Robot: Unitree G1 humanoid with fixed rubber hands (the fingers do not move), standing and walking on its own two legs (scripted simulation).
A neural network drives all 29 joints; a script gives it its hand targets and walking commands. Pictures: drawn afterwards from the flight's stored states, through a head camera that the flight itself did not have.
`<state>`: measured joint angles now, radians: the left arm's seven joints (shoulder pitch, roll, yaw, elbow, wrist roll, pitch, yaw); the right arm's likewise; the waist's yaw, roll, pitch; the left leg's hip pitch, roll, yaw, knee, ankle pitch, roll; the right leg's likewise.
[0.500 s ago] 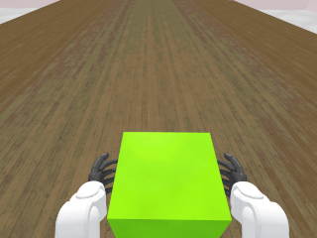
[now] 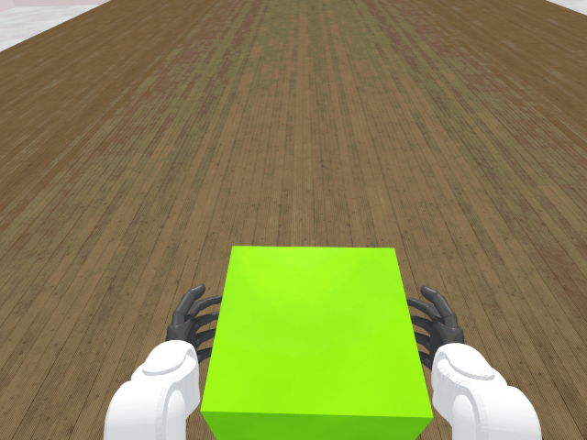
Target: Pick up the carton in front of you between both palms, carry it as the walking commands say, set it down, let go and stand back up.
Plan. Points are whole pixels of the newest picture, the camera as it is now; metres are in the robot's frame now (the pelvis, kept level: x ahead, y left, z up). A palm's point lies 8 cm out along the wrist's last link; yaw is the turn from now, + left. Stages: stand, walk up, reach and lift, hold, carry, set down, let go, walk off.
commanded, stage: carry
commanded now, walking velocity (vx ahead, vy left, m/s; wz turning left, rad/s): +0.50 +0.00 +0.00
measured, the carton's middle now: (311, 364) +0.26 +0.00 +0.02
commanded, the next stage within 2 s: none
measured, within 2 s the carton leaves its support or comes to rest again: neither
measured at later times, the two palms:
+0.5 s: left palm (217, 179) +0.58 +0.17 +0.10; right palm (379, 179) +0.56 -0.13 +0.10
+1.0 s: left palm (252, 115) +0.88 +0.14 +0.09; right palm (371, 115) +0.88 -0.16 +0.08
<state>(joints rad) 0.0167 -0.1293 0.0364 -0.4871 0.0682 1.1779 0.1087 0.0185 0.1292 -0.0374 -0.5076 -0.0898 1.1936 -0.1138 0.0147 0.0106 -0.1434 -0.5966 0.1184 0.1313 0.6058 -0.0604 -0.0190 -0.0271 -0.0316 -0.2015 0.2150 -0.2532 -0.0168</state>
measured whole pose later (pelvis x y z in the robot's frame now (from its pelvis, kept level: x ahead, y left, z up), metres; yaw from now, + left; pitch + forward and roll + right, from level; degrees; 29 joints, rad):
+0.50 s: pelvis +0.33 +0.03 +0.00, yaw -2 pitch +4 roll -1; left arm -0.03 -0.13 0.04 -0.54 0.08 1.23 0.12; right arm -0.03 0.13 -0.06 -0.52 -0.06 1.21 -0.12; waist -0.01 -0.01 -0.12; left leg -0.01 0.04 0.21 0.20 -0.26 0.01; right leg -0.62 -0.11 -0.14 0.63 -0.06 0.02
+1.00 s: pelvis +0.64 -0.01 +0.00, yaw +0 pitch +3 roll +1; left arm 0.03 -0.13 0.03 -0.53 0.07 1.14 0.10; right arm 0.03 0.13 -0.03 -0.55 -0.09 1.16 -0.11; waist 0.00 0.02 -0.06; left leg -0.52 0.07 0.15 0.57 -0.06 -0.02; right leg -0.09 -0.04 -0.20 0.32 -0.28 -0.02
